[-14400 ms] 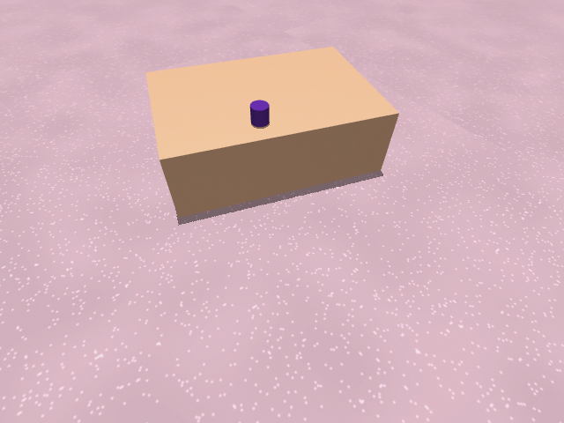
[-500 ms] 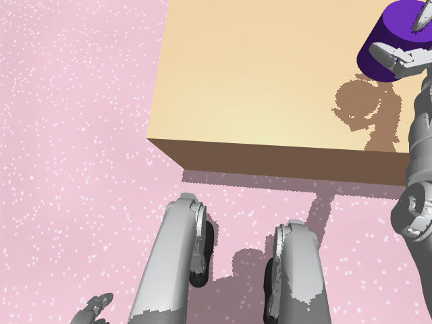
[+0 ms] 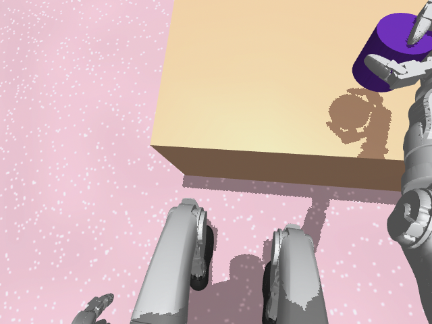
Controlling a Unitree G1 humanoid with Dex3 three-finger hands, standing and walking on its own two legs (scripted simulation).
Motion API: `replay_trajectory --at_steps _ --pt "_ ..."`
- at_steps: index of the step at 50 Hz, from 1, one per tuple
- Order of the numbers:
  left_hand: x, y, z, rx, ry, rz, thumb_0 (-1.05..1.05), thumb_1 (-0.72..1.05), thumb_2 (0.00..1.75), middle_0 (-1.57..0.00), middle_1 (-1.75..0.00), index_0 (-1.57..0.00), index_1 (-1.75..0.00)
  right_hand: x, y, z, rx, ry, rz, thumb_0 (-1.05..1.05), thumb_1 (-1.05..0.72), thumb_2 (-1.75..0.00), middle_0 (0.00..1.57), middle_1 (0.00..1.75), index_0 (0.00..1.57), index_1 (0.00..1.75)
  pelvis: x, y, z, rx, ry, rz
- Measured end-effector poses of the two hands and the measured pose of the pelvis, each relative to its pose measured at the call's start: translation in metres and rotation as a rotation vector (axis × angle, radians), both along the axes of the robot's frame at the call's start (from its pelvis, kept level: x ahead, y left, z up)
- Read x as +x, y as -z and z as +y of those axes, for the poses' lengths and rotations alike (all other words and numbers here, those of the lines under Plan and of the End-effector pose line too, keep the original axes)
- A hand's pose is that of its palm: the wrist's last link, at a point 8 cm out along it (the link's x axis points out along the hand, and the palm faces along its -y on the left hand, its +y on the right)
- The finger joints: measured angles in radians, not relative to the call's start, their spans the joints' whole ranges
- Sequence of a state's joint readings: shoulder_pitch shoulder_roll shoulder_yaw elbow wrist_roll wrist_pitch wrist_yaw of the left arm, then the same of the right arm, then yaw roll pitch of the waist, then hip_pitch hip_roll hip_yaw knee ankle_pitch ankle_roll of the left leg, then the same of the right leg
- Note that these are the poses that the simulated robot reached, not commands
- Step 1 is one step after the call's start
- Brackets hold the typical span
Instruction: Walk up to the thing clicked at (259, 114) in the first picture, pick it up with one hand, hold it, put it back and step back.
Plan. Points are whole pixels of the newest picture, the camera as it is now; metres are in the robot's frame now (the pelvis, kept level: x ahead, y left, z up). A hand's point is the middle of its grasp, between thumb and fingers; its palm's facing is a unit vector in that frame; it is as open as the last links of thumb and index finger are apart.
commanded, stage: lift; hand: right
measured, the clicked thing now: (390, 54) +0.57 -0.20 +0.00
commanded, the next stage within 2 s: hold in 1.74 s
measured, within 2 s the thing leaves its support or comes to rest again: neither
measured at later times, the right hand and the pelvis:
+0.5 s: hand out of the picture +0.51 -0.19 +0.11, palm faces +0.17 +0.99 -0.02, open 6.7 cm; pelvis +0.01 +0.00 +0.07, yaw +0 degrees
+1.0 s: hand out of the picture +0.45 -0.18 +0.20, palm faces +0.18 +0.98 -0.01, open 7.0 cm; pelvis +0.04 +0.01 +0.16, yaw +0 degrees
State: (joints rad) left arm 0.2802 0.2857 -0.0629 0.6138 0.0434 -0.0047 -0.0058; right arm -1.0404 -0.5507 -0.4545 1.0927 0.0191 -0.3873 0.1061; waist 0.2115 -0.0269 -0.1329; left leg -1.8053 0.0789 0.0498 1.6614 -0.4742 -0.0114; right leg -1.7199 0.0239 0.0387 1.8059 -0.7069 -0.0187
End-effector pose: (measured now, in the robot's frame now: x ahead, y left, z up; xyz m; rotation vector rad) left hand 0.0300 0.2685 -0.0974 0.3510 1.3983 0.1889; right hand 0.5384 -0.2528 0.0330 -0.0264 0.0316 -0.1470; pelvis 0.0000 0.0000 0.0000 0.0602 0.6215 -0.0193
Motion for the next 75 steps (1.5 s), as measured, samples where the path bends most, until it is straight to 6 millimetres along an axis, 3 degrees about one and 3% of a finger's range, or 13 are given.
replay_trajectory --at_steps 15,34,45,59,75 --pt "0.016 -0.022 0.001 -0.019 -0.015 -0.082 0.01 0.90 0.89 -0.20 -0.29 -0.20 -0.29 -0.032 -0.033 0.010 0.005 0.002 0.006 0.03 0.48 -1.04 0.60 1.10 1.37 1.51 0.001 -0.029 0.004 -0.011 -0.008 -0.054" --pt "0.067 -0.107 -0.002 -0.029 -0.005 -0.254 0.01 0.88 0.91 -0.20 -0.29 -0.20 -0.29 -0.091 -0.126 0.018 0.011 0.021 0.005 0.02 0.46 -1.02 0.59 1.10 1.37 1.47 0.024 -0.114 0.006 -0.020 -0.006 -0.213" --pt "0.097 -0.151 -0.002 -0.035 0.026 -0.342 0.01 0.87 0.91 -0.20 -0.29 -0.19 -0.30 -0.114 -0.160 0.027 0.021 0.031 -0.007 0.02 0.44 -1.01 0.59 1.08 1.31 1.42 0.037 -0.153 0.008 -0.030 -0.006 -0.300" --pt "0.120 -0.176 -0.009 -0.067 0.024 -0.388 0.01 0.88 0.90 -0.20 -0.29 -0.20 -0.29 -0.128 -0.191 0.029 0.019 0.028 -0.024 0.02 0.47 -1.02 0.60 1.09 1.32 1.44 0.053 -0.181 0.008 -0.035 -0.009 -0.366" --pt "0.128 -0.192 -0.013 -0.085 0.024 -0.411 0.01 0.90 0.88 -0.19 -0.28 -0.20 -0.28 -0.147 -0.210 0.031 0.026 0.024 -0.034 0.02 0.47 -1.02 0.60 1.09 1.34 1.45 0.058 -0.197 0.009 -0.037 -0.012 -0.419"
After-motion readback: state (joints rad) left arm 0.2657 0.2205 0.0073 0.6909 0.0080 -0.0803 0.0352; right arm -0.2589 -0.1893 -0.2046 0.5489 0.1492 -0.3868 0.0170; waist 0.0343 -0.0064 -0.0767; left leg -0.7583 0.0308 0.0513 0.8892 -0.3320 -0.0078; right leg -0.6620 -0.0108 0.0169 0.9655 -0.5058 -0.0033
